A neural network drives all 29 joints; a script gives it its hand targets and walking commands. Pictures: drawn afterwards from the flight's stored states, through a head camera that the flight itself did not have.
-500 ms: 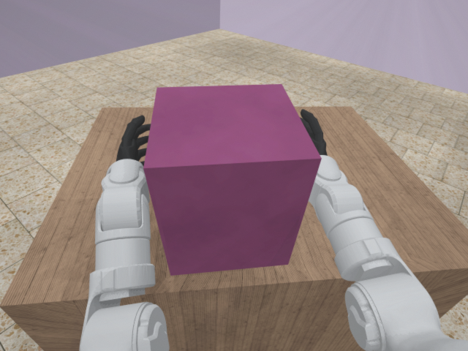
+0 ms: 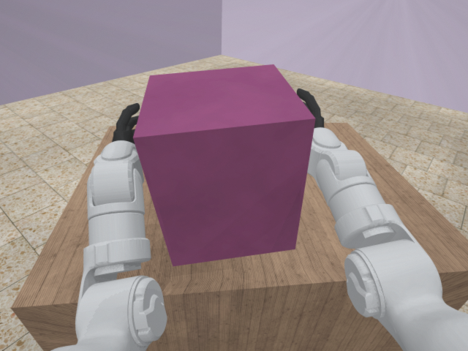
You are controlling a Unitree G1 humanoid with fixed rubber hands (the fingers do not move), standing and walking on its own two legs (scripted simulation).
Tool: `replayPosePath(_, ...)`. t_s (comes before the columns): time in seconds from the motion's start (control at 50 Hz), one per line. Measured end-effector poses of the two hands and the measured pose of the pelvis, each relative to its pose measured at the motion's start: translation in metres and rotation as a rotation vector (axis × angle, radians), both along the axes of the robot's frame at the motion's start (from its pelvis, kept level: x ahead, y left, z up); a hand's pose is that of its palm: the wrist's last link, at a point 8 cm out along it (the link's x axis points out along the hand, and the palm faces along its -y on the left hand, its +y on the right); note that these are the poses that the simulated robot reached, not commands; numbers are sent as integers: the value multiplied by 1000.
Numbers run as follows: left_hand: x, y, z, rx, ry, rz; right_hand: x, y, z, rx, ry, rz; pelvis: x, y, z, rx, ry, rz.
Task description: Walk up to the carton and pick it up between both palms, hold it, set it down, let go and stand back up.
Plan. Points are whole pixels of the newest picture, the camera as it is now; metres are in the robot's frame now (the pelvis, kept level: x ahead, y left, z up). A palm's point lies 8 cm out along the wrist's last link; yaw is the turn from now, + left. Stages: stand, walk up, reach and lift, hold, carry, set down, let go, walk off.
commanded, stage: reach and lift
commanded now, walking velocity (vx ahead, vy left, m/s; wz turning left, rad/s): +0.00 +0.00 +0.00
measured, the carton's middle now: (223, 164) +0.37 +0.00 +0.21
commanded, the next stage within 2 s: hold in 1.16 s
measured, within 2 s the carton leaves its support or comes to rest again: neither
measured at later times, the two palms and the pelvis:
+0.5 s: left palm (131, 138) +0.39 +0.15 +0.26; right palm (316, 118) +0.39 -0.15 +0.29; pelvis +0.01 -0.01 +0.00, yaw +0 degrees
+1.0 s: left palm (127, 131) +0.38 +0.15 +0.27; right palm (316, 108) +0.39 -0.15 +0.31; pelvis +0.01 -0.01 +0.00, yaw +1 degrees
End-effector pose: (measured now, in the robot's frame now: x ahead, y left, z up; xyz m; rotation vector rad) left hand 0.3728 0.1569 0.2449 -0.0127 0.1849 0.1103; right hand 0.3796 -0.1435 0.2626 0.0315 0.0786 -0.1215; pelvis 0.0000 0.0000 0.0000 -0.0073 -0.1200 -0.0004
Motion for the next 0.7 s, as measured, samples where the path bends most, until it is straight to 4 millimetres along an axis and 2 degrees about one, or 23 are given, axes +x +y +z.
replayPosePath(0.16,1,-2,9,7,16,-6,0,-2,8,1,20,-4,-3,0,0,1,16,-3)
replayPosePath(0.42,10,-7,16,11,13,-13,8,-6,25,-12,24,-4,4,-4,1,0,40,3)
replayPosePath(0.7,13,-8,14,-4,22,-9,14,-7,26,-11,42,1,11,-9,1,1,50,13)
